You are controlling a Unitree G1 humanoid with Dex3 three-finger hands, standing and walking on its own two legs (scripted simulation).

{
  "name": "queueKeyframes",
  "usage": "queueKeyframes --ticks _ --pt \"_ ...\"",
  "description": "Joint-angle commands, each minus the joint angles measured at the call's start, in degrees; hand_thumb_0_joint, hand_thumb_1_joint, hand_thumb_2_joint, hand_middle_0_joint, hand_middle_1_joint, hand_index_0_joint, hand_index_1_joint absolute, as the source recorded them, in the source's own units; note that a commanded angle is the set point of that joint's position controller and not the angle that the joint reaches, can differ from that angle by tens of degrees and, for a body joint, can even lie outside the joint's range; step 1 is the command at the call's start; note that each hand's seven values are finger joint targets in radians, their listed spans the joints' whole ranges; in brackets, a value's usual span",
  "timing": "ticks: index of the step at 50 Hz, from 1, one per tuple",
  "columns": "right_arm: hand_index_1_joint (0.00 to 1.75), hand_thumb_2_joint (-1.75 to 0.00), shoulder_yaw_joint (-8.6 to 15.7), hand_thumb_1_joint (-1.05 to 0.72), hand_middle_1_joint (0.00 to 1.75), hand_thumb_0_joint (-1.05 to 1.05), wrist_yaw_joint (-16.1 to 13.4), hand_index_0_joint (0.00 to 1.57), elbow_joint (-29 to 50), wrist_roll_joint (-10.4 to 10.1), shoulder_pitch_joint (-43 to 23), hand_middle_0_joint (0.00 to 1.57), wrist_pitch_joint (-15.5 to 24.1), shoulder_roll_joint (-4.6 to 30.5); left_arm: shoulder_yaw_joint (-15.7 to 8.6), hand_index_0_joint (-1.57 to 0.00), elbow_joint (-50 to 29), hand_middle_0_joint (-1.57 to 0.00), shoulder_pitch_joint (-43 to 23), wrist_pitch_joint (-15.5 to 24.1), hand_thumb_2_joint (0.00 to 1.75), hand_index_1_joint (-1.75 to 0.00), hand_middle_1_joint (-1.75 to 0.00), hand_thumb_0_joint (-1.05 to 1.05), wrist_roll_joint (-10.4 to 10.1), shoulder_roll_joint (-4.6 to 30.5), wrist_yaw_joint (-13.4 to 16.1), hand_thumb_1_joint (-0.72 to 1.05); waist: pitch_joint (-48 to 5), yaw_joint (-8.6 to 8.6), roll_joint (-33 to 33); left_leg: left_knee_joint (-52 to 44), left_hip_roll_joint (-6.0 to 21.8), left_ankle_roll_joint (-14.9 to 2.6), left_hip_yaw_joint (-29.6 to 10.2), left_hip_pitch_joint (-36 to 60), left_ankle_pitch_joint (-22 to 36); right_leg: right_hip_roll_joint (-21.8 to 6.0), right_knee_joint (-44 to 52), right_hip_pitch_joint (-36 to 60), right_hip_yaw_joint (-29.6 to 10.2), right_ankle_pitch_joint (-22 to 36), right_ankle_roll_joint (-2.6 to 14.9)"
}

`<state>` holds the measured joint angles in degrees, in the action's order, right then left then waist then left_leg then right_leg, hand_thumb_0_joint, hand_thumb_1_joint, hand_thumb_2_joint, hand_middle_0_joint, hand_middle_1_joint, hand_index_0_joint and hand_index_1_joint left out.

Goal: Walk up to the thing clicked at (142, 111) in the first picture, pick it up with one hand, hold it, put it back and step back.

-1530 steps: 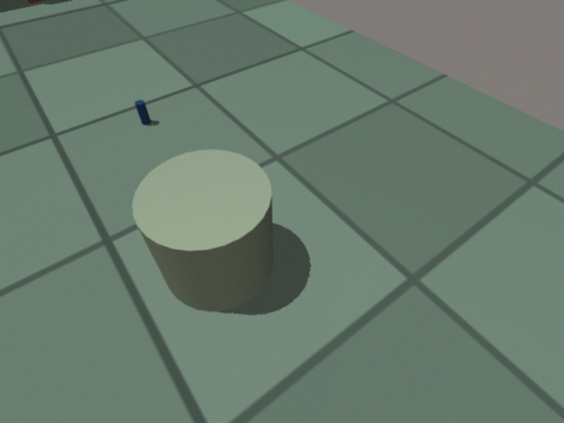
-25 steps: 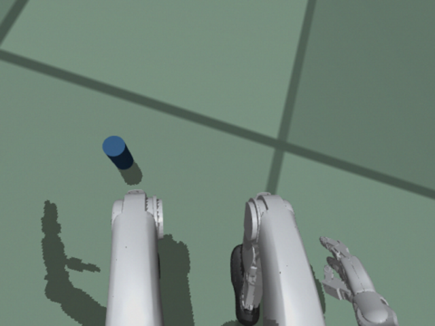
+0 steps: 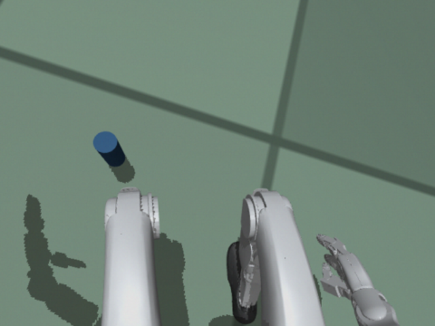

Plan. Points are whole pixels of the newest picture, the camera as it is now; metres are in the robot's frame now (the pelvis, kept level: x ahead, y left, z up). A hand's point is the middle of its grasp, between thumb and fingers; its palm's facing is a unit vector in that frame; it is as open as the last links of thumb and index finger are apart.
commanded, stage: go down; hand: left
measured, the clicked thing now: (110, 150) +0.45 +0.25 -0.30
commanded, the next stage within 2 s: approach in 0.12 s
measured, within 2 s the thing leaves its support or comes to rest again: neither
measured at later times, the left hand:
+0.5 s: hand out of the picture +0.35 +0.42 -0.05, palm faces +0.26 -0.96 -0.01, open 17.4 cm
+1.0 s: hand (71, 165) +0.39 +0.31 -0.24, palm faces +0.16 -0.99 +0.06, open 17.4 cm
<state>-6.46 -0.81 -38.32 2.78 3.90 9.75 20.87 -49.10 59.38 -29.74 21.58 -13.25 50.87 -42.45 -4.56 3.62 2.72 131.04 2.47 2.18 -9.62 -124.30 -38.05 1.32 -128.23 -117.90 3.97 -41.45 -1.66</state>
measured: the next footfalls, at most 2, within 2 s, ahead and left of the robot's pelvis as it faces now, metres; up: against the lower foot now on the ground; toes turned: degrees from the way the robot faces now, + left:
none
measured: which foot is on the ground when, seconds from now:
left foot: down 0.00-1.00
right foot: down 0.00-1.00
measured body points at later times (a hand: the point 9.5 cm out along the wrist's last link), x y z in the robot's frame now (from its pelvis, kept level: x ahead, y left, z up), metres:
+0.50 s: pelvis +0.00 +0.00 -0.03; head +0.21 +0.09 +0.36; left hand +0.33 +0.47 -0.04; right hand +0.18 -0.27 -0.12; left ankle +0.09 +0.14 -0.34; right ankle +0.09 -0.13 -0.34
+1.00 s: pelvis -0.01 +0.01 -0.09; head +0.22 +0.15 +0.27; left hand +0.38 +0.36 -0.24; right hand +0.18 -0.25 -0.14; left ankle +0.09 +0.14 -0.34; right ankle +0.09 -0.13 -0.34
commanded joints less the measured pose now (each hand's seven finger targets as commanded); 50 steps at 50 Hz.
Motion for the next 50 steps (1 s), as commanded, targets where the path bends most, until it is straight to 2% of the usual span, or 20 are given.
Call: queueKeyframes --ticks 1,10,13,18,22,25,26,27,28,29,30,33,34,36,37,38,41,45,49,50 --pt "0.3 -0.9 5.0 -0.89 0.3 0.0 -1.1 0.2 3.3 -0.2 5.9 0.2 1.4 13.9 -3.7 -0.04 -11.4 -0.03 -10.7 3.9 0.06 -0.06 -0.07 0.0 -1.9 24.5 -0.7 -0.51 -33.3 -1.7 -17.2 -16.8 0.5 -2.95 4.1 29.5 5.4 1.0 11.8 11.1 3.8 7.6 4.1" --pt "0.3 -0.9 4.5 -0.9 0.3 0.0 -1.0 0.2 3.6 -0.1 5.5 0.2 1.4 14.3 -5.3 -0.04 -10.9 -0.03 -9.3 4.1 0.06 -0.06 -0.07 0.0 -3.0 26.5 -1.3 -0.5 -34.9 -2.73 -16.1 -14.7 0.2 -3.19 5.1 28.0 6.0 1.3 12.0 12.8 3.4 7.7 3.89" --pt "0.3 -0.9 4.4 -0.9 0.3 0.0 -1.0 0.2 3.6 -0.1 5.4 0.2 1.4 14.4 -5.2 -0.06 -9.3 -0.05 -6.0 4.0 0.01 -0.06 -0.07 0.0 -3.4 24.4 -1.7 -0.51 -34.1 -2.65 -15.4 -14.2 0.2 -3.14 5.0 27.8 7.5 1.3 11.3 12.6 3.8 8.8 3.83" --pt "0.3 -0.9 3.7 -0.9 0.3 0.0 -0.6 0.2 3.3 0.5 3.9 0.2 2.0 13.8 -3.0 -0.05 -5.6 -0.05 -6.7 7.7 0.03 -0.08 -0.09 0.0 -5.9 17.4 -1.8 -0.54 -28.5 -0.04 -11.0 -10.9 0.4 -3.38 4.3 22.9 6.2 2.0 10.3 10.3 4.5 8.3 3.64" --pt "0.3 -0.9 2.4 -0.9 0.3 0.0 -0.2 0.2 3.1 1.9 3.0 0.2 2.5 14.2 -0.9 -0.05 -0.2 -0.05 -9.3 12.4 0.03 -0.08 -0.09 0.0 -6.0 15.3 -1.8 -0.53 -26.2 2.07 -8.7 -7.4 0.7 -3.3 3.7 20.4 6.0 2.4 8.5 10.0 5.3 8.5 3.41" --pt "0.3 -0.89 1.4 -0.9 0.3 0.0 0.0 0.2 3.4 3.2 1.1 0.2 2.5 14.7 2.6 -0.06 1.0 -0.05 -13.0 15.6 0.03 -0.08 -0.09 0.0 -5.3 13.7 -1.7 -0.52 -25.4 3.29 -10.3 -6.5 0.9 -3.07 3.6 20.0 2.1 2.7 7.9 9.0 5.8 5.7 3.42" --pt "0.3 -0.89 1.1 -0.9 0.3 0.0 0.2 0.2 3.5 3.6 0.9 0.2 2.4 14.8 3.2 -0.06 1.9 -0.05 -13.2 16.3 0.02 -0.07 -0.08 0.0 -4.7 13.7 -1.3 -0.53 -25.7 3.24 -10.6 -6.0 0.9 -2.92 3.7 20.2 1.9 2.7 7.6 9.1 6.0 5.6 3.39" --pt "0.3 -0.89 1.0 -0.89 0.3 0.0 0.3 0.2 2.9 4.1 1.1 0.2 2.1 15.5 0.5 -0.06 2.3 -0.06 -12.0 17.2 0.03 -0.07 -0.08 0.0 -4.2 17.7 -0.5 -0.53 -26.5 2.09 -11.5 -5.8 1.0 -2.77 3.6 20.5 1.5 2.9 7.0 9.4 6.2 5.1 3.47" --pt "0.3 -0.89 0.3 -0.89 0.3 0.0 0.5 0.2 3.4 4.5 -0.3 0.2 1.8 15.5 2.0 -0.06 2.5 -0.05 -12.6 18.3 0.04 -0.08 -0.09 0.0 -4.0 16.8 -0.2 -0.54 -26.5 2.25 -12.5 -5.3 1.1 -2.65 3.7 20.5 1.4 3.0 6.3 9.5 6.3 5.1 3.42" --pt "0.3 -0.89 0.0 -0.89 0.3 0.0 0.7 0.2 3.4 5.0 -0.6 0.2 1.5 15.7 0.0 -0.06 1.3 -0.05 -12.9 19.6 0.04 -0.08 -0.09 0.0 -4.1 19.4 0.4 -0.54 -27.2 1.38 -13.6 -4.7 1.1 -2.53 3.7 20.8 1.5 3.1 5.6 9.8 6.5 5.2 3.45" --pt "0.3 -0.89 -1.2 -0.89 0.3 0.0 1.0 0.2 3.2 5.4 -1.1 0.2 1.1 15.4 1.2 -0.06 3.1 -0.05 -11.5 20.7 0.04 -0.08 -0.09 0.0 -4.1 17.7 0.9 -0.56 -27.2 1.4 -14.0 -4.2 1.3 -2.24 3.4 21.7 2.4 3.2 4.5 9.8 6.9 5.7 3.48" --pt "0.3 -0.9 -2.5 -0.9 0.3 0.0 1.4 0.2 3.1 7.2 -2.7 0.2 -0.4 16.5 -1.7 -0.07 1.6 -0.06 -10.2 24.3 0.04 -0.1 -0.11 0.0 -3.4 20.8 3.1 -0.58 -28.5 0.57 -19.2 -2.7 1.8 -1.34 3.0 25.2 7.7 3.3 1.6 10.8 7.5 10.0 3.57" --pt "0.3 -0.9 -3.2 -0.91 0.3 0.0 1.6 0.2 3.6 7.5 -4.2 0.2 -0.9 16.6 1.4 -0.07 3.6 -0.06 -9.7 25.1 0.04 -0.1 -0.11 0.0 -3.0 17.3 3.4 -0.57 -26.9 1.69 -19.7 -3.0 1.8 -1.11 2.4 25.0 6.6 3.3 1.1 9.4 7.9 8.9 3.73" --pt "0.3 -0.9 -3.4 -0.9 0.3 0.0 1.5 0.2 4.3 8.6 -6.1 0.2 -1.6 17.3 -1.2 -0.07 0.6 -0.06 -10.2 27.4 0.05 -0.1 -0.11 0.0 -1.8 21.1 5.0 -0.55 -26.8 1.19 -22.1 -2.2 2.0 -0.9 2.1 25.7 8.0 3.4 -0.1 9.3 8.4 10.7 3.76" --pt "0.3 -0.9 -4.2 -0.91 0.3 0.0 1.8 0.2 3.4 8.9 -5.9 0.2 -2.1 17.0 1.8 -0.07 4.1 -0.07 -8.0 27.9 0.05 -0.1 -0.11 0.0 -1.8 16.2 5.1 -0.57 -25.5 2.55 -21.4 -1.8 2.1 -0.78 1.8 25.7 8.2 3.5 -0.1 9.2 8.9 10.6 3.63" --pt "0.3 -0.9 -4.4 -0.9 0.3 0.0 1.8 0.2 4.7 9.4 -7.3 0.2 -2.3 17.7 0.6 -0.07 2.9 -0.06 -8.3 28.8 0.06 -0.1 -0.11 0.0 -1.7 17.5 5.8 -0.54 -25.7 2.65 -21.8 -1.5 2.2 -0.61 1.3 26.1 9.4 3.6 -0.9 9.8 9.3 11.9 3.68" --pt "0.3 -0.9 -5.6 -0.9 0.3 0.0 2.0 0.2 4.6 10.5 -8.0 0.2 -3.0 18.2 3.1 -0.06 7.6 -0.06 -6.7 30.9 0.08 -0.1 -0.11 0.0 -2.6 12.8 7.0 -0.51 -24.2 5.31 -18.6 1.1 2.5 -0.94 0.2 24.3 9.2 3.8 -1.0 10.8 10.1 12.9 3.29" --pt "0.3 -0.9 -7.9 -0.91 0.3 0.0 2.5 0.2 5.3 11.9 -10.1 0.2 -3.4 18.3 10.2 -0.07 10.2 -0.05 -12.2 34.1 0.06 -0.09 -0.12 0.0 -2.8 6.3 9.1 -0.55 -21.6 9.41 -15.7 3.8 2.7 -1.05 -1.4 22.7 8.1 4.2 -1.3 10.6 11.5 13.8 2.73" --pt "0.3 -0.9 -10.0 -0.9 0.3 0.0 3.4 0.2 4.6 13.7 -10.8 0.2 -4.9 19.2 7.4 -0.07 13.7 -0.04 -10.5 37.6 0.08 -0.08 -0.1 0.0 -1.1 11.4 14.6 -0.54 -19.5 8.37 -16.5 4.8 2.7 -0.78 -2.2 21.0 7.2 4.6 -2.3 12.3 12.6 13.2 2.6" --pt "0.3 -0.9 -10.6 -0.9 0.3 0.0 3.6 0.2 5.1 14.1 -11.6 0.2 -5.2 19.2 8.2 -0.07 13.9 -0.04 -11.0 38.6 0.07 -0.08 -0.1 0.0 -1.0 10.3 16.0 -0.55 -18.8 8.68 -16.3 4.9 2.6 -0.7 -2.4 20.5 7.1 4.7 -2.4 12.5 12.8 13.2 2.55"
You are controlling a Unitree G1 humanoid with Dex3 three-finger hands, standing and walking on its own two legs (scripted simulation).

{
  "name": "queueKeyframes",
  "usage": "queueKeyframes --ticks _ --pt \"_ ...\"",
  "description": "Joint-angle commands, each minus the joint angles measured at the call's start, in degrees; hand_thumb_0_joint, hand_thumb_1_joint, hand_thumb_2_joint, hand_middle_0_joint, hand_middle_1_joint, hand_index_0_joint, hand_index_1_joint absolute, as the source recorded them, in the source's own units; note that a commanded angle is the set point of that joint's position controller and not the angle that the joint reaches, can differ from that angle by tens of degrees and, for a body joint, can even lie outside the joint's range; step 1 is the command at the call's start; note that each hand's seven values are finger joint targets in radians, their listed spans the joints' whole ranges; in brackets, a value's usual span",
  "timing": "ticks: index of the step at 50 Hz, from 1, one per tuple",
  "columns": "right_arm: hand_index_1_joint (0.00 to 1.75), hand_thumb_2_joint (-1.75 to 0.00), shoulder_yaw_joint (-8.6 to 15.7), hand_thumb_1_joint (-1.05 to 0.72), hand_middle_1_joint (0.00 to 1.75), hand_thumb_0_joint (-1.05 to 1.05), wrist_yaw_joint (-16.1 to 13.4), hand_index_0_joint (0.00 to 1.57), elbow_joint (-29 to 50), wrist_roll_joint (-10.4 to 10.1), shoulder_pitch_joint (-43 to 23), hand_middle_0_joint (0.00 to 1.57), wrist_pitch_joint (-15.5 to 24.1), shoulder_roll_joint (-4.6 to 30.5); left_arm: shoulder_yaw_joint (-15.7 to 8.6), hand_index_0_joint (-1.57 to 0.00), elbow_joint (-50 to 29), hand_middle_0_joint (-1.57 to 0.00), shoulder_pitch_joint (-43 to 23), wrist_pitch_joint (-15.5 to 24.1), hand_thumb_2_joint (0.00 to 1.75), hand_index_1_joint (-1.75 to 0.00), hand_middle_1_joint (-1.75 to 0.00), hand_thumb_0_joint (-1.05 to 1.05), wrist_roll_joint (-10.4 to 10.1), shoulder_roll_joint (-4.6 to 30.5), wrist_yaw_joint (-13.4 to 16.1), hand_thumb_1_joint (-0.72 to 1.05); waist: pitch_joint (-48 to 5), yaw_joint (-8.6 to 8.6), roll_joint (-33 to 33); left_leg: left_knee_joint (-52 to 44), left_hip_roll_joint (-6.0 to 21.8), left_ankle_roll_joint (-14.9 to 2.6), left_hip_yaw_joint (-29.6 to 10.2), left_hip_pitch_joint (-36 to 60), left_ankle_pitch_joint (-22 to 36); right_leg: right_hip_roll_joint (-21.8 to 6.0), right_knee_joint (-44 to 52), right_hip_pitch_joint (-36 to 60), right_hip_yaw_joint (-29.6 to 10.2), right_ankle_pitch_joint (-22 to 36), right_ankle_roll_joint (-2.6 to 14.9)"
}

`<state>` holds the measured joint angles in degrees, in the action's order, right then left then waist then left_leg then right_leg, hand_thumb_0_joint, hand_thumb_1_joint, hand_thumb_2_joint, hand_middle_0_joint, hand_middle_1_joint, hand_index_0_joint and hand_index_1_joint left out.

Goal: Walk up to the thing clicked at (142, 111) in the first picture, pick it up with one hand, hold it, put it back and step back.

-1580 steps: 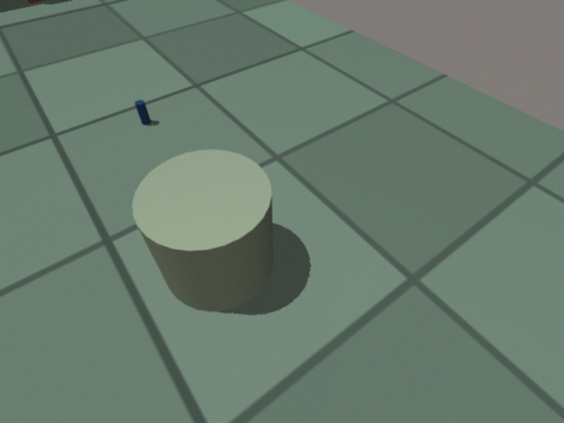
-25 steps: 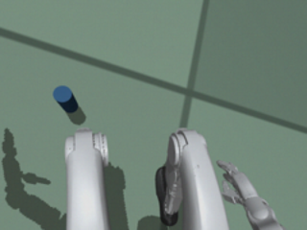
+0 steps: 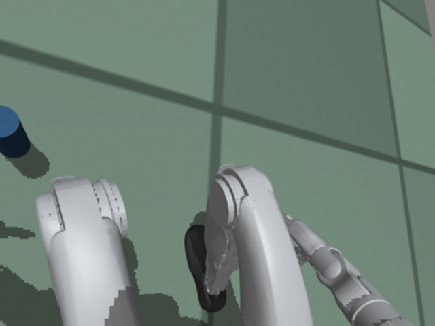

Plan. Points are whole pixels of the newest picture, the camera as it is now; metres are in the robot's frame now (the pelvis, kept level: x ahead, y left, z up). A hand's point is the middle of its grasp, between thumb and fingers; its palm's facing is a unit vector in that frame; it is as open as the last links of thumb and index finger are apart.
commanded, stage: close in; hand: left
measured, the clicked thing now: (7, 134) +0.43 +0.29 -0.21
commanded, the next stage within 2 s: close in 0.48 s
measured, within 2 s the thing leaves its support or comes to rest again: leaves its support in 1.68 s
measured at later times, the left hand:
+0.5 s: hand out of the picture +0.39 +0.30 -0.17, palm faces +0.31 -0.95 +0.02, open 17.0 cm
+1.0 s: hand (2, 137) +0.41 +0.29 -0.18, palm faces +0.33 -0.95 +0.00, open 10.4 cm
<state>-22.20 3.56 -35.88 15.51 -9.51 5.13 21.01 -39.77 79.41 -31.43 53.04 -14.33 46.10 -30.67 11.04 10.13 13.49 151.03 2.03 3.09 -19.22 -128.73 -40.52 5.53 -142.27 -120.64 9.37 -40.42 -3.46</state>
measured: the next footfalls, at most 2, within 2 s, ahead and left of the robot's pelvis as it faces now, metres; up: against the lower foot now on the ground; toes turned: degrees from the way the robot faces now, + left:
none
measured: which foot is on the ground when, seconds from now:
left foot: down 0.00-1.00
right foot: down 0.00-1.00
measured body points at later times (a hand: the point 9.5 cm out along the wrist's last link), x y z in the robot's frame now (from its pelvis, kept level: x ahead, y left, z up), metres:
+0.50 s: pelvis -0.01 +0.01 -0.01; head +0.19 +0.20 +0.34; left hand +0.37 +0.35 -0.17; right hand +0.17 -0.23 -0.03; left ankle +0.08 +0.14 -0.25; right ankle +0.11 -0.12 -0.25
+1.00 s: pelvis -0.01 +0.01 -0.01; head +0.21 +0.20 +0.33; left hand +0.39 +0.34 -0.17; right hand +0.16 -0.23 -0.03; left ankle +0.08 +0.14 -0.25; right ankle +0.11 -0.12 -0.25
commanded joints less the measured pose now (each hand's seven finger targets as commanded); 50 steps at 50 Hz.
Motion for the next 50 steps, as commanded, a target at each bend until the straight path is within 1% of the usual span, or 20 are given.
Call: queueKeyframes --ticks 1,3,6,7,8,10,14,20,24,27,29,30,32,35,37,41,42,45,47,50 --pt "0.3 -0.9 4.8 -0.9 0.3 0.0 -0.5 0.2 2.7 1.9 1.6 0.2 -0.9 19.1 -1.5 -0.07 -6.2 -0.04 -9.7 8.0 0.06 -0.07 -0.1 0.0 0.4 15.2 5.9 -0.55 -33.9 2.05 -27.7 -15.0 3.1 -1.54 7.1 25.0 9.3 0.6 11.8 15.7 7.5 12.3 4.37" --pt "0.3 -0.9 4.3 -0.9 0.3 0.0 0.0 0.2 3.4 2.5 0.4 0.2 -1.3 19.5 -1.5 -0.07 -6.9 -0.04 -9.6 9.5 0.08 -0.08 -0.11 0.0 1.5 14.9 8.9 -0.53 -31.4 1.72 -29.7 -16.1 3.0 -1.1 6.8 25.3 8.7 0.6 11.3 14.6 8.2 11.6 4.44" --pt "0.3 -0.9 3.6 -0.89 0.3 0.0 0.9 0.2 3.7 3.0 -0.2 0.2 -2.1 19.5 0.9 -0.06 -6.1 -0.04 -8.8 10.8 0.11 -0.09 -0.11 0.0 4.6 13.6 13.0 -0.52 -28.4 2.26 -31.7 -17.0 3.1 -0.6 6.5 25.1 7.0 0.8 11.0 14.0 9.2 10.4 4.47" --pt "0.3 -0.9 3.8 -0.9 0.3 0.0 1.0 0.2 3.7 3.5 0.1 0.2 -2.6 19.9 -0.7 -0.06 -6.8 -0.04 -7.9 11.1 0.1 -0.09 -0.11 0.0 5.5 16.0 14.3 -0.54 -29.2 2.07 -32.3 -16.8 3.1 -0.55 6.4 25.4 7.7 0.9 10.8 14.5 9.3 11.2 4.47" --pt "0.3 -0.9 3.4 -0.9 0.3 0.0 1.2 0.2 4.3 3.7 -0.8 0.2 -2.9 19.7 2.0 -0.07 -6.7 -0.04 -8.2 11.4 0.09 -0.08 -0.11 0.0 6.0 13.5 14.9 -0.55 -28.7 3.15 -32.2 -16.8 3.2 -0.52 6.2 25.2 7.4 0.8 10.8 14.3 9.6 11.1 4.38" --pt "0.3 -0.9 3.6 -0.9 0.3 0.0 1.3 0.2 3.6 4.5 -0.3 0.2 -3.8 20.6 1.7 -0.07 -6.5 -0.04 -8.2 11.9 0.08 -0.07 -0.1 0.0 6.8 14.5 16.4 -0.51 -28.0 4.58 -33.3 -17.1 3.4 -0.39 5.5 25.9 7.8 0.7 10.2 14.0 10.1 11.9 4.39" --pt "0.3 -0.9 2.9 -0.9 0.3 0.0 2.0 0.2 4.2 5.1 -0.8 0.2 -4.2 20.8 6.3 -0.07 -6.9 -0.05 -10.7 12.8 0.09 -0.07 -0.1 0.0 5.8 9.5 17.9 -0.49 -27.0 7.48 -30.0 -16.3 3.1 -0.78 4.1 25.4 6.6 1.0 10.7 13.6 10.7 12.1 3.81" --pt "0.3 -0.9 2.0 -0.9 0.3 0.0 2.9 0.2 4.3 5.1 -0.9 0.2 -4.5 21.2 9.9 -0.1 -3.8 -0.08 -11.4 14.0 0.14 -0.1 -0.12 0.0 5.2 6.9 20.2 -0.43 -23.6 8.82 -26.0 -16.4 2.7 -1.23 2.4 22.9 2.4 1.4 11.4 12.6 11.5 9.5 3.34" --pt "0.3 -0.9 1.0 -0.9 0.3 0.0 2.9 0.2 5.2 5.3 -1.8 0.2 -5.0 21.1 8.6 -0.09 -1.7 -0.07 -10.3 15.0 0.12 -0.08 -0.1 0.0 5.7 9.4 21.5 -0.45 -22.1 7.31 -26.2 -16.6 2.8 -1.19 2.2 22.0 1.3 1.7 11.4 12.8 11.6 8.4 3.49" --pt "0.3 -0.9 0.2 -0.9 0.3 0.0 3.1 0.2 5.7 5.7 -1.9 0.2 -5.4 20.8 6.4 -0.09 -1.6 -0.08 -8.9 15.8 0.15 -0.1 -0.11 0.0 5.6 11.1 23.2 -0.44 -23.5 6.11 -26.7 -15.8 2.8 -1.21 2.9 22.1 3.5 2.1 11.7 15.2 11.5 9.9 3.59" --pt "0.3 -0.9 -0.1 -0.9 0.3 0.0 3.0 0.2 5.8 6.1 -1.9 0.2 -5.8 20.9 5.7 -0.08 -1.8 -0.08 -8.4 16.3 0.16 -0.1 -0.11 0.0 6.1 11.5 24.5 -0.41 -22.7 6.05 -28.5 -16.4 3.1 -0.9 2.6 23.2 4.7 2.1 11.3 15.5 11.5 10.7 3.71" --pt "0.3 -0.9 -0.1 -0.89 0.3 0.0 3.1 0.2 5.8 6.2 -2.1 0.2 -6.0 21.2 5.9 -0.09 -2.0 -0.11 -8.7 16.7 0.21 -0.12 -0.11 0.0 6.6 11.8 25.0 -0.34 -22.1 6.53 -29.0 -16.5 3.2 -0.83 2.3 23.1 4.4 2.1 11.0 15.2 11.9 10.7 3.67" --pt "0.3 -0.9 -0.5 -0.88 0.3 0.0 3.0 0.2 5.6 6.6 -1.8 0.2 -6.1 20.8 5.9 -0.24 -3.0 -0.25 -9.1 17.2 0.32 -0.25 -0.24 0.0 7.1 12.2 25.8 -0.18 -23.6 7.14 -29.4 -15.6 3.5 -0.92 2.6 24.1 6.5 2.3 11.0 16.9 11.7 12.7 3.5" --pt "0.3 -0.9 -0.6 -0.87 0.3 0.0 2.9 0.2 5.2 6.9 -1.6 0.2 -6.1 21.1 5.9 -0.3 -4.8 -0.32 -11.6 18.0 0.41 -0.32 -0.3 0.0 7.0 12.6 26.6 0.05 -24.1 8.61 -29.9 -15.2 3.7 -1.0 2.3 25.0 7.4 2.3 11.1 17.3 11.7 14.0 3.31" --pt "0.3 -0.9 -0.6 -0.88 0.3 0.0 2.9 0.2 5.0 7.1 -1.4 0.2 -6.2 21.4 7.3 -0.33 -4.9 -0.35 -13.1 18.1 0.44 -0.34 -0.33 0.0 7.1 11.6 26.8 0.14 -24.5 10.08 -30.0 -15.2 3.8 -0.93 1.9 25.9 7.3 2.3 11.2 17.2 12.0 14.3 3.17" --pt "0.3 -0.9 -0.7 -0.87 0.3 0.0 3.0 0.2 4.5 6.8 -1.4 0.2 -6.4 21.4 9.8 -0.41 -3.6 -0.44 -13.7 17.4 0.52 -0.4 -0.39 0.0 8.1 11.1 26.8 0.3 -22.9 10.92 -29.6 -15.4 3.7 -1.09 1.7 24.2 5.2 2.3 11.5 15.7 12.3 13.3 3.2" --pt "0.3 -0.9 -0.6 -0.87 0.3 0.0 3.1 0.2 4.5 6.9 -1.3 0.2 -6.5 21.3 10.1 -0.43 -3.2 -0.46 -13.0 17.1 0.53 -0.41 -0.4 0.0 7.8 9.4 26.8 0.32 -23.8 10.78 -28.6 -15.3 3.7 -0.97 1.4 25.2 6.1 2.4 11.4 16.2 12.5 14.0 3.07" --pt "0.3 -0.9 -0.6 -0.87 0.3 0.0 3.2 0.2 4.7 6.7 -1.6 0.2 -6.6 21.4 10.8 -0.48 -1.6 -0.5 -12.3 16.3 0.57 -0.46 -0.44 0.0 7.9 9.2 27.0 0.4 -22.0 10.15 -28.2 -15.8 3.6 -1.03 1.1 23.9 5.0 2.4 11.6 15.5 12.5 13.0 3.2" --pt "0.3 -0.9 -0.8 -0.86 0.3 0.0 3.3 0.2 5.3 6.6 -1.6 0.2 -6.9 21.2 9.8 -0.51 -1.2 -0.54 -11.2 15.9 0.59 -0.49 -0.47 0.0 7.6 9.6 27.5 0.42 -23.2 9.25 -26.9 -15.6 3.6 -1.04 1.2 24.1 6.3 2.6 11.9 16.6 12.6 13.7 3.14" --pt "0.3 -0.9 -0.9 -0.86 0.3 0.0 3.4 0.2 5.9 6.5 -2.2 0.2 -7.2 21.2 8.5 -0.57 -0.6 -0.59 -11.5 15.7 0.65 -0.55 -0.54 0.0 7.4 10.7 28.5 0.45 -21.6 8.99 -26.6 -16.1 3.5 -1.25 1.0 22.4 3.7 2.6 12.3 15.6 12.8 11.6 3.28"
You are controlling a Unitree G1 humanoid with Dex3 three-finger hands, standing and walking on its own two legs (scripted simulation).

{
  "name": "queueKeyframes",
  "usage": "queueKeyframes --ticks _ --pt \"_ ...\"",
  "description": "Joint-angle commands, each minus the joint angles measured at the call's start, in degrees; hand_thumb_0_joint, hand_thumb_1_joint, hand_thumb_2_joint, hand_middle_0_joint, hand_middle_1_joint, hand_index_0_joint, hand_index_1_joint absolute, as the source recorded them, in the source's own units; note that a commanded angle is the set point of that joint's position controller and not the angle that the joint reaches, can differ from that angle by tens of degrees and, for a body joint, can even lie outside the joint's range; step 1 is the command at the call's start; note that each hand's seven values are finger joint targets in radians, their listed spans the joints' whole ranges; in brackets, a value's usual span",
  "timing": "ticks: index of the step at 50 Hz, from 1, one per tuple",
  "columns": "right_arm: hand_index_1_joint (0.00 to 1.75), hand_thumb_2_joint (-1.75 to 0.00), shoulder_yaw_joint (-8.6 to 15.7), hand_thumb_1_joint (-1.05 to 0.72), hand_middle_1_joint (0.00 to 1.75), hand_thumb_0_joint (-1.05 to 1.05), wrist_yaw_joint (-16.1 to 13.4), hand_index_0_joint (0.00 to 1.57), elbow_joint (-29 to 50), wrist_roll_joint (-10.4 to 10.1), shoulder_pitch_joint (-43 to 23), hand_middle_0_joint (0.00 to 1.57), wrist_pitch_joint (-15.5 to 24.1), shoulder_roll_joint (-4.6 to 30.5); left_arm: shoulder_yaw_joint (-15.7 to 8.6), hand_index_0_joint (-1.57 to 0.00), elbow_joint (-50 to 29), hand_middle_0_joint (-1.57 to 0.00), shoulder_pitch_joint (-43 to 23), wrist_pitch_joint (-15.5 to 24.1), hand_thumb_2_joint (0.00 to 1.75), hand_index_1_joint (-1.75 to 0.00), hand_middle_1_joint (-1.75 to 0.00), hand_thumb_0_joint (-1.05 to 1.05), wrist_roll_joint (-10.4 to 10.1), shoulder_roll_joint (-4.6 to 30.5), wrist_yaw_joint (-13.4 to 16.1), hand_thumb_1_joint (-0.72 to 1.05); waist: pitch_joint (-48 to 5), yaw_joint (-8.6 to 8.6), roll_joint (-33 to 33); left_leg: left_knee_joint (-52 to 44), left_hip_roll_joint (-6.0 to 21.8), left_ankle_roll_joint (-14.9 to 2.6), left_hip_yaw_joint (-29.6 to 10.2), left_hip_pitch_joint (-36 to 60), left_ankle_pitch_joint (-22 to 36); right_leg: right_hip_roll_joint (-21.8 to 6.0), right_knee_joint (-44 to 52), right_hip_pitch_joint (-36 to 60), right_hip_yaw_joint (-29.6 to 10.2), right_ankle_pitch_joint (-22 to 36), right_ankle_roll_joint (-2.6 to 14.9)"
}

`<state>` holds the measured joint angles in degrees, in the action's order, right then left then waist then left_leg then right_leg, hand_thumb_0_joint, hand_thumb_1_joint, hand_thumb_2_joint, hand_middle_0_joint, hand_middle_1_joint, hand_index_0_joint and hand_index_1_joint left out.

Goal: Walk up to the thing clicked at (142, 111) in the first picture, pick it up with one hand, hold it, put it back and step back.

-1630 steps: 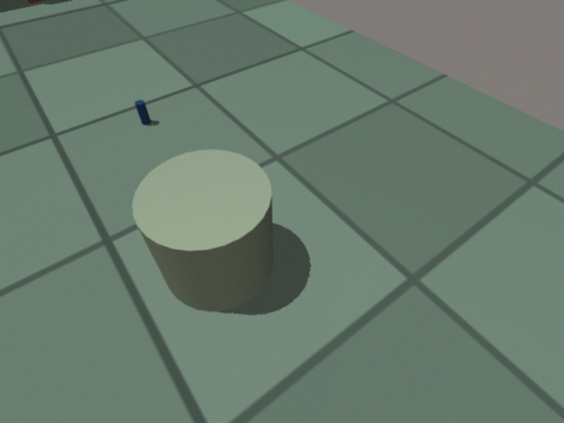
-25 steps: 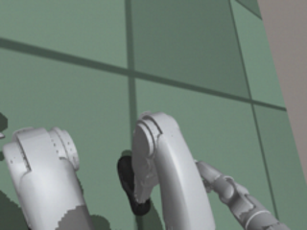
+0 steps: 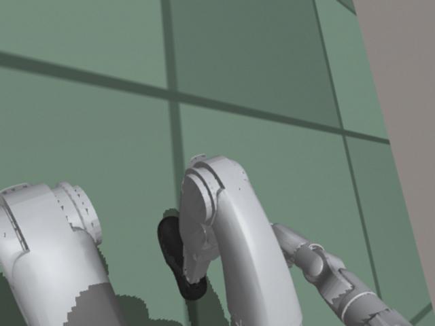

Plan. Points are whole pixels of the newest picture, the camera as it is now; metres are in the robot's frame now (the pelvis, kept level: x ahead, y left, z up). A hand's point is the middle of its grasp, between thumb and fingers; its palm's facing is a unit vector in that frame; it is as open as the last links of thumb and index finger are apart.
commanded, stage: close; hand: left
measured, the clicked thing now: out of the picture +0.42 +0.31 -0.20
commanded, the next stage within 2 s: settle in 0.30 s
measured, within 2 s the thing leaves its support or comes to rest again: leaves its support in 0.68 s
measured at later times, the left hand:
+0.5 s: hand out of the picture +0.42 +0.30 -0.18, palm faces +0.44 -0.90 +0.01, open 8.1 cm
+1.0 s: hand out of the picture +0.40 +0.33 -0.10, palm faces +0.41 -0.91 -0.01, open 8.3 cm
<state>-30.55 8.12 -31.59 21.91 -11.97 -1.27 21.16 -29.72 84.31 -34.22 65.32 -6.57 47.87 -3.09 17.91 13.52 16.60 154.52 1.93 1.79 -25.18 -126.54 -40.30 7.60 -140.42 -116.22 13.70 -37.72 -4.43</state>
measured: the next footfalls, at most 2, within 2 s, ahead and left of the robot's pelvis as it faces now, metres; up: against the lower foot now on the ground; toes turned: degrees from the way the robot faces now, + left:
none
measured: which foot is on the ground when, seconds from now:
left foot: down 0.00-1.00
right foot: down 0.00-1.00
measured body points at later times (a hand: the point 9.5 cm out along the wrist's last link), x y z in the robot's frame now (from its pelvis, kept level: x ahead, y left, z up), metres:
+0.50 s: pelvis +0.00 +0.00 +0.00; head +0.22 +0.20 +0.33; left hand +0.39 +0.35 -0.17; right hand +0.18 -0.24 -0.02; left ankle +0.08 +0.13 -0.24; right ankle +0.14 -0.13 -0.24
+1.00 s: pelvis +0.00 +0.00 +0.02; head +0.19 +0.18 +0.38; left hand +0.37 +0.38 -0.10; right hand +0.21 -0.23 -0.03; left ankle +0.08 +0.13 -0.24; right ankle +0.14 -0.13 -0.24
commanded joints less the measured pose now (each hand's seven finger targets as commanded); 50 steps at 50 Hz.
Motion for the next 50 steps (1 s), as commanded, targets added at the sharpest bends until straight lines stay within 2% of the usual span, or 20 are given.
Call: queueKeyframes --ticks 1,5,7,12,16,18,21,23,24,25,26,27,31,33,42,43,47,48,49,50 --pt "0.3 -0.9 7.4 -0.86 0.3 0.0 -1.3 0.2 1.5 0.1 0.4 0.2 -0.8 21.0 -1.6 -0.6 -5.6 -0.63 -9.0 3.4 0.68 -0.59 -0.57 0.0 -0.1 9.1 1.3 0.47 -28.6 5.53 -30.0 -19.6 3.8 0.12 7.0 20.9 4.3 0.6 10.4 11.7 8.3 9.7 4.25" --pt "0.3 -0.9 6.9 -0.86 0.3 0.0 -1.3 0.2 1.8 0.3 0.3 0.2 -0.9 20.3 -2.4 -0.7 -7.1 -0.73 -10.4 4.1 0.79 -0.7 -0.68 0.0 0.5 11.2 2.6 0.58 -29.4 5.56 -30.4 -18.5 3.8 -0.25 7.7 19.9 4.4 0.8 10.8 12.7 7.9 10.0 4.19" --pt "0.3 -0.9 7.0 -0.86 0.3 0.0 -1.4 0.2 1.4 0.6 0.7 0.2 -1.1 20.6 -2.2 -0.76 -7.5 -0.79 -11.6 4.5 0.84 -0.75 -0.73 0.0 1.4 11.6 3.0 0.66 -29.5 6.52 -32.0 -19.2 4.3 0.17 7.1 21.8 5.7 0.7 10.3 12.5 8.2 10.7 4.24" --pt "0.3 -0.9 7.1 -0.87 0.3 0.0 -1.4 0.2 1.7 0.7 0.3 0.2 -1.4 20.9 -2.2 -1.0 -7.9 -1.02 -12.7 4.5 1.03 -1.01 -0.98 0.0 1.4 11.4 3.4 0.63 -28.8 7.12 -31.9 -19.5 4.4 0.02 7.1 21.0 3.4 0.7 10.7 11.7 8.1 9.3 4.23" --pt "0.3 -0.9 7.0 -0.87 0.3 0.0 -1.3 0.2 1.6 0.8 1.1 0.2 -1.5 21.0 -1.7 -1.12 -7.5 -1.15 -13.2 4.5 1.14 -1.15 -1.13 0.0 1.3 11.0 3.4 0.65 -30.6 7.66 -32.0 -19.0 4.3 0.07 7.0 22.3 5.7 0.7 10.5 12.9 8.3 11.2 4.18" --pt "0.3 -0.9 7.0 -0.87 0.3 0.0 -1.3 0.2 1.5 0.8 1.0 0.2 -1.5 20.8 -0.9 -1.17 -7.3 -1.19 -12.9 4.4 1.19 -1.2 -1.18 0.0 1.4 9.7 3.2 0.65 -30.7 7.53 -32.3 -19.3 4.4 0.33 6.8 23.3 7.4 0.6 10.2 13.3 8.3 12.3 4.17" --pt "0.3 -0.91 6.9 -0.89 0.3 0.0 -1.3 0.2 1.7 0.6 0.7 0.2 -1.6 21.0 -1.6 -1.19 -7.3 -1.22 -12.6 4.2 1.26 -1.31 -1.27 0.0 1.3 11.2 3.3 0.61 -30.1 7.12 -32.2 -19.0 4.3 0.11 7.1 22.3 6.8 0.6 10.4 13.0 8.2 11.8 4.25" --pt "0.3 -0.91 6.9 -0.89 0.3 0.0 -1.2 0.2 2.1 0.5 0.1 0.2 -1.6 20.7 0.1 -1.24 -8.3 -1.27 -12.4 4.1 1.32 -1.38 -1.34 0.0 0.9 8.5 2.6 0.56 -30.2 7.19 -32.1 -19.4 4.4 0.25 7.0 22.6 6.8 0.6 10.6 13.2 8.4 11.8 4.21" --pt "0.3 -0.91 6.7 -0.89 0.3 0.0 -1.2 0.2 2.1 0.4 0.3 0.2 -1.6 20.8 0.3 -1.25 -8.8 -1.28 -13.1 4.1 1.34 -1.4 -1.36 0.0 0.8 9.1 2.5 0.55 -30.2 7.35 -32.8 -19.4 4.4 0.25 7.0 22.3 6.7 0.6 10.5 13.3 8.4 11.8 4.2" --pt "0.3 -0.91 7.0 -0.89 0.3 0.0 -1.4 0.2 1.8 0.3 0.9 0.2 -1.7 21.0 -1.9 -1.26 -9.3 -1.29 -12.0 4.0 1.35 -1.41 -1.37 0.0 0.7 11.5 2.5 0.55 -31.4 6.37 -33.0 -19.2 4.4 0.15 7.3 22.7 7.5 0.7 10.6 14.2 8.2 12.4 4.22" --pt "0.3 -0.91 7.1 -0.89 0.3 0.0 -1.3 0.2 2.0 0.2 0.6 0.2 -1.7 20.9 -0.7 -1.27 -10.1 -1.3 -11.6 3.8 1.36 -1.42 -1.38 0.0 0.6 10.2 2.2 0.55 -31.5 6.25 -33.1 -19.1 4.4 0.22 7.4 23.3 8.0 0.7 10.5 14.0 8.0 12.7 4.22" --pt "0.3 -0.91 7.1 -0.89 0.3 0.0 -1.4 0.2 1.7 0.2 1.2 0.2 -1.7 20.9 -1.9 -1.29 -11.6 -1.32 -12.5 3.7 1.37 -1.44 -1.4 0.0 0.7 12.4 2.2 0.54 -32.8 5.98 -34.3 -18.9 4.4 0.2 7.7 23.1 8.5 0.7 10.5 14.9 7.8 13.2 4.35" --pt "0.3 -0.91 7.8 -0.89 0.3 0.0 -1.2 0.2 0.8 -0.3 2.3 0.2 -2.0 20.2 -0.8 -1.36 -14.5 -1.38 -12.2 2.5 1.43 -1.53 -1.49 0.0 0.1 9.1 2.2 0.49 -32.4 5.6 -35.1 -20.3 4.4 0.45 7.6 23.9 6.9 0.5 10.8 13.4 7.7 11.6 4.51" --pt "0.3 -0.91 8.5 -0.89 0.3 0.0 -1.3 0.2 1.7 -0.5 2.3 0.2 -1.9 20.8 -3.6 -1.38 -20.8 -1.4 -15.0 2.5 1.46 -1.56 -1.52 0.0 0.3 13.6 2.8 0.47 -35.7 5.02 -37.7 -20.5 4.5 0.6 7.8 25.8 8.4 0.3 10.3 14.0 7.3 12.9 4.66" --pt "0.3 -0.9 12.9 -0.89 0.3 0.0 -1.2 0.2 1.9 -2.9 5.0 0.2 -2.3 19.0 0.1 -1.47 -30.0 -1.48 -12.7 -4.2 1.48 -1.63 -1.59 0.0 0.7 7.4 1.3 0.37 -40.0 3.22 -38.9 -22.5 3.8 0.44 10.0 25.9 8.3 -0.5 11.7 12.3 5.1 13.0 5.29" --pt "0.3 -0.9 13.3 -0.89 0.3 0.0 -1.0 0.2 0.9 -3.3 6.0 0.2 -2.6 18.5 2.6 -1.48 -28.5 -1.49 -10.3 -5.3 1.48 -1.64 -1.6 0.0 0.5 3.6 0.7 0.36 -38.5 3.04 -38.7 -23.6 3.6 0.69 9.9 25.4 7.6 -0.6 11.7 11.1 5.4 12.1 5.4" --pt "0.3 -0.9 15.5 -0.88 0.3 0.0 -0.9 0.2 0.8 -5.5 7.6 0.2 -2.6 17.6 2.9 -1.45 -34.3 -1.46 -8.6 -8.9 1.44 -1.6 -1.57 0.0 -0.6 2.6 -0.5 0.35 -40.7 0.54 -37.2 -24.5 3.1 0.16 10.8 24.0 7.0 -0.9 12.0 9.7 4.4 11.3 5.64" --pt "0.3 -0.9 16.0 -0.89 0.3 0.0 -0.9 0.2 0.7 -5.9 8.2 0.2 -2.7 17.3 3.0 -1.46 -34.7 -1.47 -7.9 -9.8 1.44 -1.6 -1.58 0.0 -1.2 1.5 -0.9 0.34 -41.4 0.27 -36.8 -24.8 2.9 -0.05 11.1 23.6 6.6 -1.0 12.4 10.0 4.2 11.1 5.54" --pt "0.3 -0.9 16.6 -0.89 0.3 0.0 -0.8 0.2 0.4 -6.5 8.4 0.2 -2.7 16.7 5.2 -1.46 -34.8 -1.46 -7.9 -10.7 1.43 -1.6 -1.58 0.0 -1.6 -1.4 -1.4 0.35 -40.5 0.58 -35.9 -25.4 2.7 -0.19 11.1 22.6 4.6 -1.2 12.6 8.3 4.1 9.5 5.61" --pt "0.3 -0.9 17.2 -0.88 0.3 0.0 -0.8 0.2 0.4 -7.0 8.9 0.2 -2.5 16.5 4.3 -1.45 -37.0 -1.45 -8.7 -11.3 1.44 -1.6 -1.58 0.0 -2.2 -1.2 -1.4 0.35 -40.5 -0.16 -35.6 -25.9 2.6 -0.3 11.3 22.2 3.9 -1.2 12.9 8.1 3.9 8.9 5.62"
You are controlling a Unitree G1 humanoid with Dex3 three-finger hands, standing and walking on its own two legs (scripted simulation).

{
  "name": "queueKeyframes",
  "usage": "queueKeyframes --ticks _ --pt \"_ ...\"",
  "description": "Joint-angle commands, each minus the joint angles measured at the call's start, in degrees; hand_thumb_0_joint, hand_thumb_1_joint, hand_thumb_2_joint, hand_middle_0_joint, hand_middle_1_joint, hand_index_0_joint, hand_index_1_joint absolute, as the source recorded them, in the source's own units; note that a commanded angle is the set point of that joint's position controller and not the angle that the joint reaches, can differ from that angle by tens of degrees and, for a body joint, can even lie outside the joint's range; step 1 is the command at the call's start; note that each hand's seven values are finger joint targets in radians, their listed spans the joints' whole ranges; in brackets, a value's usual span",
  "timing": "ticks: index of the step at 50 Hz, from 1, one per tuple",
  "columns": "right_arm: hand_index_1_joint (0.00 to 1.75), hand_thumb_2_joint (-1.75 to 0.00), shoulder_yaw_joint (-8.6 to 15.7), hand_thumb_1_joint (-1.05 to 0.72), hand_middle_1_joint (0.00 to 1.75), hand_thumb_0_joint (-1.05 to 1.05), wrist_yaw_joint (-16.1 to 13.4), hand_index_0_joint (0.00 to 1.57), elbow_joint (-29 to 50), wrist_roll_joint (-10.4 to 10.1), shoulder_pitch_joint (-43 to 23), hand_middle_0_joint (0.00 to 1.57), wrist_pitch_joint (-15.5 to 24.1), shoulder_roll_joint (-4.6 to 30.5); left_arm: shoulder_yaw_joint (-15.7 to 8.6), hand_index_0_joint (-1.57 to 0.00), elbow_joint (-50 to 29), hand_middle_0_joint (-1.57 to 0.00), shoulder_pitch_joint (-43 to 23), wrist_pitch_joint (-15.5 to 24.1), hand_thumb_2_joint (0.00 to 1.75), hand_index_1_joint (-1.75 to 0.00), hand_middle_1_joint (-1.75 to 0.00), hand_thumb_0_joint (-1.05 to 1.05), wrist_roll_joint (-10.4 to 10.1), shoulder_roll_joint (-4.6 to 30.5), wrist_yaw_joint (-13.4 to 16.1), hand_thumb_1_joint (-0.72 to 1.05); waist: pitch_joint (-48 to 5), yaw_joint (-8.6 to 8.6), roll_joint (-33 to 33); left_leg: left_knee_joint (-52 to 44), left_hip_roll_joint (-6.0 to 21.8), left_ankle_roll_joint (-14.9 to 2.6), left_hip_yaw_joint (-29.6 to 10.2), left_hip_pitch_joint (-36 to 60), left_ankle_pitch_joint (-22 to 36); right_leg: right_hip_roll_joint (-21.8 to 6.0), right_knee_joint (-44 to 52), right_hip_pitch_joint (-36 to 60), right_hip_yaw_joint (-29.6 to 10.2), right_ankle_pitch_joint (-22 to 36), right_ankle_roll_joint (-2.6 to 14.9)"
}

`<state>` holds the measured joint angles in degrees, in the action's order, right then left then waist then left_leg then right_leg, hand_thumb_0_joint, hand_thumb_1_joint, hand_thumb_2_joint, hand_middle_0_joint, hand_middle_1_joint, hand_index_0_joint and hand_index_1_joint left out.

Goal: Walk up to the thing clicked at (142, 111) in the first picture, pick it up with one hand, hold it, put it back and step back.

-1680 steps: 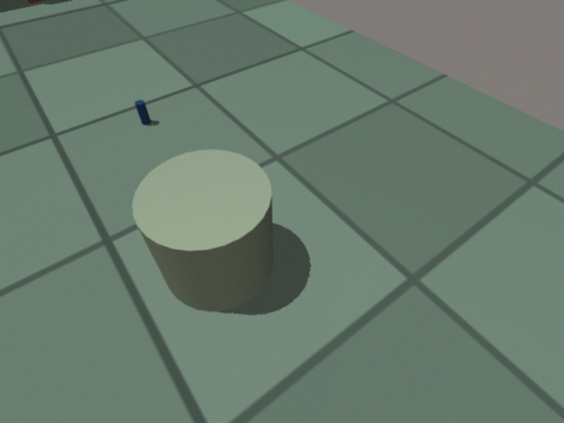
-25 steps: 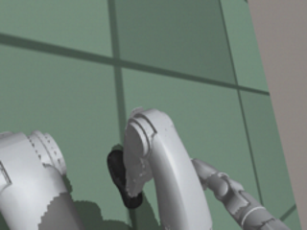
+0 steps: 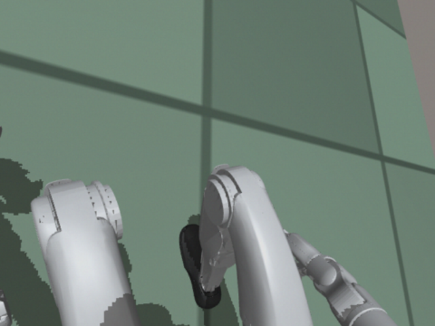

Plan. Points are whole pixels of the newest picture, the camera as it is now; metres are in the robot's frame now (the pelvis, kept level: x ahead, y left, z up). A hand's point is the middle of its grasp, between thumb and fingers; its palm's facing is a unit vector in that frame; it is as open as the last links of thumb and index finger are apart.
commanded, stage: settle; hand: left
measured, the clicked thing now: out of the picture +0.40 +0.33 -0.15
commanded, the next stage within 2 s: lift in 1.54 s
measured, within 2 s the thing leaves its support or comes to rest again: neither
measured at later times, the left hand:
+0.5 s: hand out of the picture +0.39 +0.33 -0.03, palm faces +0.39 -0.92 -0.04, open 8.2 cm
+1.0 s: hand out of the picture +0.39 +0.32 +0.02, palm faces +0.41 -0.91 -0.03, open 8.2 cm
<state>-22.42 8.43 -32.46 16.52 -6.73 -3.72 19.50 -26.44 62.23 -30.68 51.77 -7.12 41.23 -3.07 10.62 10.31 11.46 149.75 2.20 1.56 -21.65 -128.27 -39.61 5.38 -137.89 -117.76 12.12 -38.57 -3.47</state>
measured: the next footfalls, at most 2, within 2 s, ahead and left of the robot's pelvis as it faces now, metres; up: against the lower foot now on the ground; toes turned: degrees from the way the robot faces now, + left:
none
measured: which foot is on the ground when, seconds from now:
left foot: down 0.00-1.00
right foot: down 0.00-1.00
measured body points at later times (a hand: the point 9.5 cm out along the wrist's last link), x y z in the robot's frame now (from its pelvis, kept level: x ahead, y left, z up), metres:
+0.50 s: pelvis +0.02 -0.01 +0.03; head +0.21 +0.11 +0.42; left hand +0.36 +0.37 -0.02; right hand +0.22 -0.24 -0.07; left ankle +0.08 +0.13 -0.26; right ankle +0.13 -0.13 -0.26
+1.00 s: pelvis +0.02 -0.02 +0.05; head +0.22 +0.07 +0.45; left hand +0.37 +0.36 +0.02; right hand +0.22 -0.25 -0.06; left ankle +0.08 +0.13 -0.26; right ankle +0.13 -0.13 -0.26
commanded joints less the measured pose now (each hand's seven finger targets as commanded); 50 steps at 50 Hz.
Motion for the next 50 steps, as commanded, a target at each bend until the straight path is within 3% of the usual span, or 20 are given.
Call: queueKeyframes --ticks 1,2,3,5,8,11,12,13,14,15,19,24,25,29,30,32,35,37,41,50 --pt "0.3 -0.9 9.8 -0.88 0.3 0.0 -1.2 0.2 1.1 -2.1 4.0 0.2 0.0 17.8 0.4 -1.46 -16.5 -1.46 -12.3 1.4 1.43 -1.61 -1.58 0.0 -1.8 5.6 -1.4 0.33 -34.7 2.29 -30.1 -21.3 2.4 -0.17 8.1 24.7 2.6 1.0 10.8 9.3 4.9 9.1 4.74" --pt "0.3 -0.9 10.2 -0.88 0.3 0.0 -1.2 0.2 1.6 -2.7 3.9 0.2 0.0 17.4 0.9 -1.46 -17.1 -1.46 -11.6 0.6 1.43 -1.61 -1.59 0.0 -1.9 5.0 -1.6 0.33 -34.6 1.93 -30.2 -22.0 2.3 -0.25 8.1 24.1 1.3 0.8 11.0 8.3 4.7 7.8 4.84" --pt "0.3 -0.9 10.9 -0.88 0.3 0.0 -1.4 0.2 1.6 -3.1 4.4 0.2 -0.1 17.3 -0.9 -1.46 -20.6 -1.46 -13.8 0.2 1.43 -1.61 -1.58 0.0 -1.9 7.0 -1.4 0.35 -35.8 0.93 -31.3 -22.7 2.2 -0.26 8.2 24.8 0.9 0.6 10.8 8.1 4.2 7.5 4.97" --pt "0.3 -0.9 11.9 -0.88 0.3 0.0 -1.5 0.2 1.7 -4.0 4.9 0.2 -0.1 16.2 1.4 -1.46 -21.7 -1.46 -13.7 -1.2 1.43 -1.6 -1.59 0.0 -2.0 3.9 -1.7 0.35 -36.5 1.24 -31.4 -23.4 1.9 -0.44 8.8 24.6 -0.1 0.3 11.3 7.4 3.5 6.7 5.09" --pt "0.3 -0.9 13.6 -0.88 0.3 0.0 -2.0 0.2 2.0 -5.2 5.7 0.2 -0.1 15.3 0.4 -1.46 -23.5 -1.46 -12.3 -3.0 1.44 -1.61 -1.59 0.0 -1.9 3.7 -1.9 0.34 -38.2 -0.09 -29.4 -24.2 1.8 -0.86 9.9 24.4 -1.4 0.1 13.1 7.6 2.2 5.5 5.19" --pt "0.3 -0.9 14.8 -0.88 0.3 0.0 -2.4 0.2 1.9 -6.2 6.8 0.2 -0.2 14.4 1.8 -1.46 -26.1 -1.46 -13.1 -4.3 1.41 -1.59 -1.57 0.0 -1.6 2.7 -2.5 0.34 -40.5 -0.58 -30.8 -25.5 1.5 -0.85 10.5 25.6 -1.0 -0.3 13.3 6.5 1.4 5.4 5.58" --pt "0.3 -0.9 15.2 -0.89 0.3 0.0 -2.4 0.2 1.5 -6.3 8.0 0.2 -0.2 13.7 1.3 -1.46 -30.8 -1.46 -14.7 -4.3 1.4 -1.59 -1.56 0.0 -2.0 3.1 -2.6 0.33 -42.1 -0.97 -31.3 -25.2 1.4 -0.95 11.2 26.4 -0.2 -0.3 13.9 7.7 0.9 5.9 5.64" --pt "0.3 -0.9 15.6 -0.88 0.3 0.0 -2.6 0.2 2.0 -6.9 7.7 0.2 -0.2 13.7 1.9 -1.46 -25.6 -1.47 -10.4 -5.4 1.4 -1.59 -1.57 0.0 -2.3 0.8 -3.1 0.34 -42.0 -1.18 -29.6 -25.6 1.2 -1.12 11.5 25.8 0.2 -0.5 14.0 7.6 0.7 6.0 5.66" --pt "0.3 -0.9 15.8 -0.89 0.3 0.0 -2.8 0.2 1.0 -6.9 8.8 0.2 -0.1 13.2 -0.1 -1.45 -31.2 -1.46 -14.3 -5.0 1.39 -1.58 -1.55 0.0 -2.5 4.0 -3.1 0.33 -43.1 -2.02 -30.1 -25.2 1.2 -1.17 12.0 25.5 0.9 -0.4 14.2 8.4 0.3 6.3 5.73" --pt "0.3 -0.9 16.3 -0.88 0.3 0.0 -2.9 0.2 0.9 -7.2 9.2 0.2 -0.3 13.2 0.1 -1.46 -28.1 -1.46 -10.9 -5.9 1.39 -1.58 -1.56 0.0 -2.8 2.3 -3.4 0.34 -44.2 -2.21 -29.9 -25.4 0.9 -1.18 12.3 26.6 2.6 -0.6 14.2 9.2 0.0 7.6 5.67" --pt "0.3 -0.9 17.4 -0.88 0.3 0.0 -3.5 0.2 0.0 -8.3 11.0 0.2 -0.4 12.5 0.1 -1.43 -28.5 -1.43 -11.2 -7.5 1.38 -1.55 -1.54 0.0 -3.8 0.5 -4.7 0.36 -46.3 -2.33 -28.5 -25.6 1.0 -1.14 12.7 27.8 6.7 -1.0 14.3 9.8 -0.7 10.3 5.68" --pt "0.3 -0.9 18.8 -0.88 0.3 0.0 -3.9 0.2 -0.1 -9.3 11.4 0.2 -0.1 11.5 -0.8 -1.41 -28.4 -1.41 -11.7 -8.6 1.36 -1.53 -1.52 0.0 -4.7 -0.4 -6.9 0.37 -47.6 -3.09 -25.0 -25.6 0.4 -1.9 14.2 25.0 6.0 -1.3 16.1 11.2 -1.9 9.6 5.41" --pt "0.3 -0.9 18.8 -0.88 0.3 0.0 -4.0 0.2 0.4 -9.5 11.5 0.2 -0.1 11.4 0.0 -1.41 -24.5 -1.41 -8.6 -9.4 1.36 -1.53 -1.52 0.0 -4.8 -2.5 -7.4 0.37 -46.9 -2.78 -24.1 -26.0 0.4 -1.89 14.3 24.5 6.0 -1.5 16.4 12.2 -1.8 9.5 5.27" --pt "0.3 -0.9 19.9 -0.88 0.3 0.0 -4.4 0.2 0.6 -10.2 12.2 0.2 0.0 10.7 -2.5 -1.38 -28.2 -1.38 -8.3 -10.3 1.34 -1.5 -1.49 0.0 -5.1 -0.2 -8.2 0.37 -52.9 -5.24 -23.5 -26.2 0.5 -2.05 15.4 26.7 8.8 -1.7 17.0 15.1 -2.9 11.1 5.13" --pt "0.3 -0.9 20.3 -0.88 0.3 0.0 -4.5 0.2 0.4 -10.3 12.6 0.2 -0.1 10.6 -3.0 -1.38 -31.7 -1.38 -11.3 -10.3 1.34 -1.5 -1.49 0.0 -5.5 0.3 -8.3 0.38 -53.1 -5.01 -23.1 -26.0 0.4 -2.2 15.7 25.9 8.5 -1.8 17.5 15.4 -3.4 11.1 5.0" --pt "0.3 -0.9 20.2 -0.89 0.3 0.0 -4.7 0.2 -0.1 -10.6 12.6 0.2 0.3 10.1 -2.6 -1.38 -28.6 -1.38 -10.8 -10.8 1.35 -1.52 -1.5 0.0 -5.9 -2.2 -8.3 0.36 -51.0 -4.36 -21.1 -26.0 0.4 -2.46 16.1 23.6 8.0 -1.9 18.2 16.1 -3.8 10.8 4.75" --pt "0.3 -0.9 20.8 -0.89 0.3 0.0 -5.0 0.2 -0.4 -10.6 13.2 0.2 0.4 9.6 -5.4 -1.39 -33.4 -1.39 -13.3 -10.6 1.33 -1.51 -1.49 0.0 -5.3 2.5 -7.7 0.35 -54.1 -6.13 -21.7 -25.6 0.7 -2.65 16.8 24.4 9.6 -2.0 19.0 18.0 -5.4 11.8 4.52" --pt "0.3 -0.9 21.1 -0.89 0.3 0.0 -5.0 0.2 -0.5 -10.6 13.4 0.2 0.3 9.2 -3.0 -1.37 -31.4 -1.37 -11.3 -11.2 1.33 -1.49 -1.48 0.0 -5.2 -1.8 -8.1 0.36 -53.1 -5.11 -21.0 -26.2 0.7 -2.68 16.8 24.2 9.5 -2.1 19.2 17.9 -5.4 11.5 4.54" --pt "0.3 -0.9 21.9 -0.89 0.3 0.0 -5.4 0.2 -0.8 -10.8 13.5 0.2 0.8 9.5 -4.2 -1.37 -30.8 -1.38 -13.4 -11.5 1.34 -1.5 -1.48 0.0 -4.7 -0.6 -8.2 0.37 -53.0 -5.5 -21.2 -27.7 0.5 -2.62 16.8 25.1 7.2 -2.1 19.8 16.6 -4.9 8.9 4.88" --pt "0.3 -0.9 23.0 -0.89 0.3 0.0 -5.7 0.2 -0.9 -11.4 14.0 0.2 1.1 9.1 -3.2 -1.39 -29.7 -1.38 -13.2 -12.7 1.36 -1.51 -1.5 0.0 -4.1 -3.5 -8.0 0.35 -51.9 -5.61 -22.8 -30.8 0.5 -2.13 16.9 29.4 7.4 -2.4 20.3 13.4 -4.3 8.0 5.49"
